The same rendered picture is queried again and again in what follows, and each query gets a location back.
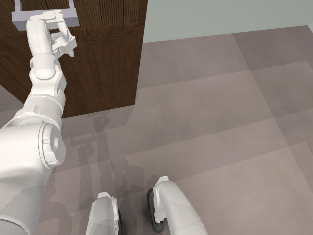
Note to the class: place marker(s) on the robot left upper arm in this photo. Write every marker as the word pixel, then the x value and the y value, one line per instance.
pixel 28 154

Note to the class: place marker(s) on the drawer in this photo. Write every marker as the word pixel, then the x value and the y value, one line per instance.
pixel 91 13

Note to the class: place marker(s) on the handle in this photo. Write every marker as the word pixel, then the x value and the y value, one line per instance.
pixel 20 18

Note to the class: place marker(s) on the left robot hand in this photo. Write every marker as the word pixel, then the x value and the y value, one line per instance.
pixel 40 40

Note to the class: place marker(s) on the left robot forearm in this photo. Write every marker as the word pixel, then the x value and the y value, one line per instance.
pixel 46 100

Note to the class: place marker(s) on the cabinet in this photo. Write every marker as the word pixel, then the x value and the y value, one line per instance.
pixel 102 75

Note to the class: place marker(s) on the right robot foot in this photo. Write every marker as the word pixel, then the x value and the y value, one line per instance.
pixel 159 226

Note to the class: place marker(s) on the left robot thigh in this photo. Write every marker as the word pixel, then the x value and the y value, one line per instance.
pixel 103 215

